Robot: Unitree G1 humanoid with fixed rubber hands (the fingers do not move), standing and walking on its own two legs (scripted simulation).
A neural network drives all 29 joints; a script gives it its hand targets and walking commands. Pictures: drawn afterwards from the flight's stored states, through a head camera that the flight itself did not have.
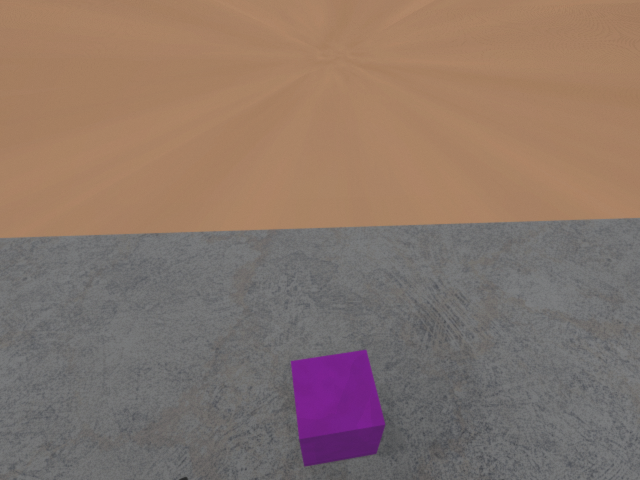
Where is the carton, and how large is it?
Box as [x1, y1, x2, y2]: [291, 350, 384, 466]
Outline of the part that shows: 366,350 291,361 298,432 304,466 372,454 376,452 383,430 384,421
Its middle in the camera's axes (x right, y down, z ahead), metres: +0.04 +0.46 +1.09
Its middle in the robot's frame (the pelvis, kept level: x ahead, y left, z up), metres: +0.46 +0.00 -0.64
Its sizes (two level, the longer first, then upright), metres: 0.210 0.200 0.250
